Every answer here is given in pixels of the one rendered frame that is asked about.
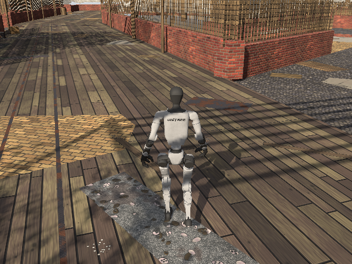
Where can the robot right hand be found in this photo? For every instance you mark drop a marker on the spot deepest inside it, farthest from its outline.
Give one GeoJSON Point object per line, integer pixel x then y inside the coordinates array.
{"type": "Point", "coordinates": [200, 149]}

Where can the robot left forearm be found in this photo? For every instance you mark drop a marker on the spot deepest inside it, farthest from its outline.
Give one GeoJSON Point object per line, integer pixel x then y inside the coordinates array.
{"type": "Point", "coordinates": [148, 146]}

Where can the robot right forearm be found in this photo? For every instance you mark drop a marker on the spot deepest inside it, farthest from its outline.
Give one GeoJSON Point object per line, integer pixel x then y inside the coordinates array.
{"type": "Point", "coordinates": [203, 143]}

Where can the robot left thigh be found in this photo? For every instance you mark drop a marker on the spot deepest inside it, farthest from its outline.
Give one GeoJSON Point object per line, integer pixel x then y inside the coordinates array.
{"type": "Point", "coordinates": [162, 161]}

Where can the robot left hand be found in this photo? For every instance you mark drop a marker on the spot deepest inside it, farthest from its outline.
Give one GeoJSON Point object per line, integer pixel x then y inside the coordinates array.
{"type": "Point", "coordinates": [144, 158]}

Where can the robot left upper arm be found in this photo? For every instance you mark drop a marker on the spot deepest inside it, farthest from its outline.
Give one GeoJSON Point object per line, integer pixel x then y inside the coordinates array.
{"type": "Point", "coordinates": [155, 125]}

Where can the robot right upper arm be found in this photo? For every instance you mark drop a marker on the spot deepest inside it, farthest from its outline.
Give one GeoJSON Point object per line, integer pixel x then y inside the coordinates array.
{"type": "Point", "coordinates": [196, 124]}

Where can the humanoid robot torso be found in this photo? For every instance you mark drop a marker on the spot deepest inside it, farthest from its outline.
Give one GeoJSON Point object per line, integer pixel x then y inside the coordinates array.
{"type": "Point", "coordinates": [176, 132]}

